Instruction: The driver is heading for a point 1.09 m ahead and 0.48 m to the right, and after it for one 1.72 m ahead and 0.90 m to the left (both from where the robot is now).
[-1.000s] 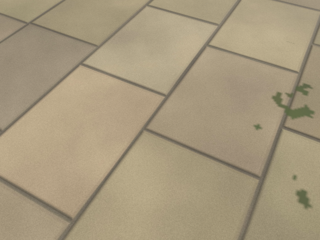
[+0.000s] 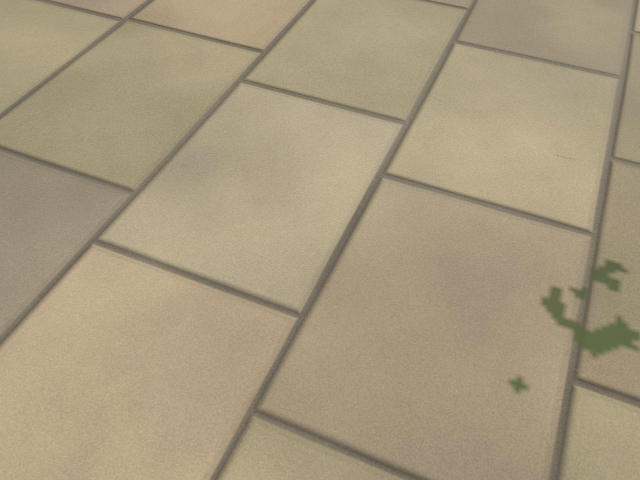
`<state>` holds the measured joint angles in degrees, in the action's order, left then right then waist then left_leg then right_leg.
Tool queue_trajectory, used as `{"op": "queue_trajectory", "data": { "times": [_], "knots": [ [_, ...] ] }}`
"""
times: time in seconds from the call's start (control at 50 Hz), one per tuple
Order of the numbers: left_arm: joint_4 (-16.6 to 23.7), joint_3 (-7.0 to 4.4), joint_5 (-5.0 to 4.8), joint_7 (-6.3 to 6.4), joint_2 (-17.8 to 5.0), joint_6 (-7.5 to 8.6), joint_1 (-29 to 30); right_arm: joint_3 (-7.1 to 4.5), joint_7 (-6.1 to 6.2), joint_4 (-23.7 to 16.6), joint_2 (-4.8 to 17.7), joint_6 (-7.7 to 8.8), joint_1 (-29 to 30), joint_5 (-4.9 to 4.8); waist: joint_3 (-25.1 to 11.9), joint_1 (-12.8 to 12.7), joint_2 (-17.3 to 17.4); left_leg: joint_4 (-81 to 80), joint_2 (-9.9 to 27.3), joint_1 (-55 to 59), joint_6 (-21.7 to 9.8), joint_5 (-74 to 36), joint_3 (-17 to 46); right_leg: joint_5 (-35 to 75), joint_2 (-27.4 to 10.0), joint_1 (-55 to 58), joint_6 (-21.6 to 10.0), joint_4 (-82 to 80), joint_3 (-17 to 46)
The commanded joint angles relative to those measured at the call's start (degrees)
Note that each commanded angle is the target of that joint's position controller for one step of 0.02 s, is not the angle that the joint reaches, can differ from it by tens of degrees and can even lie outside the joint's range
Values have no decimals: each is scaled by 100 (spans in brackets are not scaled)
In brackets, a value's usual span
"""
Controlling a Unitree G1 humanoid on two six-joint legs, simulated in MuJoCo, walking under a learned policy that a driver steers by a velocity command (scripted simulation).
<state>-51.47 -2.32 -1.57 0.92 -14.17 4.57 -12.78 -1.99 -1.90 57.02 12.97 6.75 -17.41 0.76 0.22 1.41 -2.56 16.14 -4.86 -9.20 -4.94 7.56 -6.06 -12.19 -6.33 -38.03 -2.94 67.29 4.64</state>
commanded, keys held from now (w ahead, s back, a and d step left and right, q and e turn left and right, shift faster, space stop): w+e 0.66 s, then e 0.34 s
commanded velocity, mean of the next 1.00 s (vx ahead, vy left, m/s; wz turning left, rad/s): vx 0.42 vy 0.00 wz -0.53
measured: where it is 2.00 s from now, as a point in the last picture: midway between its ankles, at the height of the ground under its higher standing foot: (449, 446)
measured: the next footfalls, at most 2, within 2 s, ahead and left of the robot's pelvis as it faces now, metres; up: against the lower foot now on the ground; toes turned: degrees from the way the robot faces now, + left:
right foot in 0.34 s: +0.34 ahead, -0.18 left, +0.00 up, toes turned -12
left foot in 0.82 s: +0.66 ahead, -0.10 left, +0.00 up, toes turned -30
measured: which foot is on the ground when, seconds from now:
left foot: down 0.00-0.32, up 0.34-0.80, down 0.82-1.00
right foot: up 0.00-0.32, down 0.34-0.82, up 0.84-1.00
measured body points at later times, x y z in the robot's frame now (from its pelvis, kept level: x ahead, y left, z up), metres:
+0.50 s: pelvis +0.27 -0.10 -0.01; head +0.31 -0.12 +0.44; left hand +0.44 +0.13 -0.12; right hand +0.33 -0.39 -0.13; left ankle +0.27 +0.07 -0.65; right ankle +0.30 -0.18 -0.74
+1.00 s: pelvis +0.51 -0.13 -0.01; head +0.55 -0.14 +0.44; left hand +0.76 +0.06 -0.12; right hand +0.52 -0.43 -0.10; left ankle +0.63 -0.08 -0.74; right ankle +0.41 -0.22 -0.65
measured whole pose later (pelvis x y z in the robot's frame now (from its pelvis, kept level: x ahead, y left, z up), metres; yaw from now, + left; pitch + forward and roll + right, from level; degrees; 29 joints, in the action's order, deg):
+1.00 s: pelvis +0.51 -0.13 -0.01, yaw -33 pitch +2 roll +0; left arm -37.6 -4.4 -1.2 2.0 -18.0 -1.9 -14.7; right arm -2.3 0.5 41.2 13.9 3.3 -5.7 1.5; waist 2.9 -0.6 -1.8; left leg 25.7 0.2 -21.9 -1.8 6.3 -3.7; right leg -26.8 0.1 -32.1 3.4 69.1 3.2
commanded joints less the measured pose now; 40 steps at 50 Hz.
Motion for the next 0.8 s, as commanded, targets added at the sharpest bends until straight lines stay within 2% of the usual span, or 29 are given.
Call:
{"op": "queue_trajectory", "data": {
  "times": [0.02,0.06,0.12,0.18,0.22,0.26,0.28,0.3,0.32,0.34,0.36,0.38,0.4,0.42,0.44,0.46,0.48,0.52,0.56,0.64,0.66,0.7,0.76,0.78,0.8],
  "knots": [
    [193,-86,47,22,-232,-60,-370,-118,110,-266,698,121,266,24,275,-269,473,-1151,1745,-489,-874,-581,940,835,-211,-254,89,-456,306],
    [307,-95,40,-23,-220,-20,-49,-124,172,-238,775,96,148,15,244,-171,416,-1094,1731,-137,-752,-786,690,1396,-140,-450,83,-1140,293],
    [529,-52,61,-125,-128,16,591,-120,235,-202,864,51,-51,-32,318,77,413,-1076,1741,246,-594,-846,328,1919,-58,-395,84,-2135,-76],
    [806,-3,44,-247,-60,13,1142,-138,260,-91,952,-45,-380,-72,501,312,398,-896,1930,915,-533,-869,154,1718,-23,-624,46,-2684,-307],
    [1016,5,32,-334,-67,8,1377,-162,263,-54,1010,-136,-489,-101,573,361,413,-654,2079,1360,-472,-1036,78,1237,19,-753,-43,-2896,-456],
    [1181,-24,25,-414,-142,3,1368,-198,272,-103,1111,-224,-383,-132,516,239,524,-212,2168,1582,-358,-1941,-78,581,172,-492,-205,-3047,-710],
    [1217,-73,24,-443,-239,-3,1188,-221,286,-168,1194,-261,-259,-131,338,85,659,194,2159,1564,-278,-3004,-211,297,365,-27,-313,-3082,-916],
    [1159,-168,18,-456,-397,-10,718,-242,308,-234,1262,-307,-141,-121,4,-199,775,921,2104,1471,-185,-4088,-366,142,632,719,-436,-3112,-1123],
    [936,-343,-1,-440,-678,-12,-196,-228,331,-312,1232,-355,-35,-112,-489,-686,689,2131,1871,1132,-22,-4578,-567,406,955,1962,-625,-3446,-1220],
    [718,-588,9,-331,-1274,-50,-1256,-170,345,-487,1129,-320,-47,-59,-1089,-1101,130,3966,1589,-288,250,-3232,-626,454,363,3823,-998,-3666,-36],
    [758,-677,19,-287,-1901,-43,-1282,109,225,-777,209,-109,-595,87,-1663,-454,-1335,6015,341,-2911,585,2020,-145,-248,-1137,5777,-2049,-4253,3304],
    [838,-560,79,-272,-1453,3,-1550,7,137,-878,765,184,-71,-134,-2298,-841,-879,6681,287,-3575,445,2419,1127,-325,-1401,6219,-2211,-5008,4433],
    [827,-474,129,-251,-1115,40,-1319,-69,101,-1090,988,313,481,-322,-1512,-858,-680,6631,597,-4092,281,1934,1195,220,-1165,5823,-1866,-4953,3500],
    [939,-411,85,-243,-907,47,-848,-48,125,-1136,950,357,634,-260,-1065,-614,-53,6154,874,-3885,219,1416,1160,766,-898,4941,-1632,-4934,2645],
    [1097,-356,98,-251,-739,36,-373,-93,170,-1098,950,328,649,-149,-765,-346,288,5652,1054,-3438,256,1147,1112,1345,-684,4050,-1472,-5027,2095],
    [1207,-292,140,-247,-585,34,-121,-143,176,-1109,982,233,526,-119,-634,-124,272,5353,1180,-3014,295,1023,1147,1664,-505,3494,-1401,-5186,1772],
    [1246,-289,147,-245,-599,34,-51,-161,168,-1157,934,138,462,-90,-542,-10,211,5100,1193,-2807,368,967,1126,1799,-430,3161,-1415,-5312,1680],
    [1241,-327,90,-194,-755,60,-157,-157,185,-1264,785,12,520,-1,-371,57,223,4567,1137,-2719,569,743,991,2225,-300,2718,-1466,-5441,1344],
    [1215,-380,63,-104,-927,53,-352,-133,219,-1461,694,-27,991,40,-179,-51,153,3718,1015,-2801,731,133,892,2231,-133,2496,-1397,-5514,1092],
    [1159,-398,33,-30,-968,-13,-697,-72,185,-1735,539,5,1844,-26,-69,-392,-185,1941,636,-2329,723,-1215,813,1448,184,2333,-1020,-5361,913],
    [1135,-404,29,-33,-989,-19,-783,-79,172,-1805,570,14,1997,-58,-60,-462,-239,1740,566,-2212,713,-1336,807,1280,149,2351,-972,-5336,1018],
    [1070,-409,15,-10,-982,-73,-914,-121,156,-1954,690,42,2191,-47,1,-499,-309,1402,426,-2114,647,-1304,868,1689,109,2563,-851,-4953,1227],
    [1144,-417,30,94,-946,-213,-837,-222,119,-1989,904,110,1979,-19,-224,-340,-472,1040,286,-1770,462,-881,980,2182,60,3086,-625,-4147,1691],
    [1241,-408,33,121,-908,-252,-654,-256,126,-1918,948,137,1675,-4,-362,-166,-526,832,286,-1396,359,-959,929,2370,172,3141,-509,-3782,1748],
    [1380,-367,38,121,-792,-265,-438,-300,150,-1844,1052,165,1219,64,-676,94,-455,577,500,-587,189,-1613,935,2485,485,2963,-292,-3107,1596]
  ]
}}
Velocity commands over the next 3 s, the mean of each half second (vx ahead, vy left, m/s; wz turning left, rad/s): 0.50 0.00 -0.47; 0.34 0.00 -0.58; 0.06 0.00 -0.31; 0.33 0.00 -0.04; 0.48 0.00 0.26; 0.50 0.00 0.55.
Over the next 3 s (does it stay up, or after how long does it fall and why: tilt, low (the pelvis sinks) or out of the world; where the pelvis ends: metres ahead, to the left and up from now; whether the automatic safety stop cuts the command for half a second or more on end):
stays up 1.04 -0.59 -0.01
